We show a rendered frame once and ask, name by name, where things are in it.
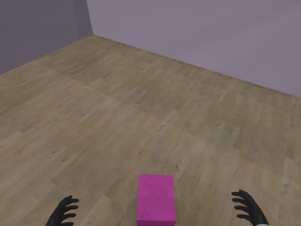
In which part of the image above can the robot left hand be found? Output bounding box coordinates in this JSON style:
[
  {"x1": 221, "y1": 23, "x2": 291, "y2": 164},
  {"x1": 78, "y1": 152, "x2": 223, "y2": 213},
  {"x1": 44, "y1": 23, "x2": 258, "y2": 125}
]
[{"x1": 45, "y1": 195, "x2": 79, "y2": 226}]

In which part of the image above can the robot right hand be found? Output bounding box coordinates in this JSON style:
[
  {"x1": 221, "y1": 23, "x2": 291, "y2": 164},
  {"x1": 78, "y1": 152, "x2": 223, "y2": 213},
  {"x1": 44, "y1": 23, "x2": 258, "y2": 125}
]
[{"x1": 231, "y1": 189, "x2": 269, "y2": 226}]

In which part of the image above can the carton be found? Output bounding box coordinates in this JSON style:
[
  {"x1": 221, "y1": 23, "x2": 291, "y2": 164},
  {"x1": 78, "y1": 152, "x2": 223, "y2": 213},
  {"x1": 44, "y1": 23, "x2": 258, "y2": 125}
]
[{"x1": 136, "y1": 174, "x2": 177, "y2": 226}]

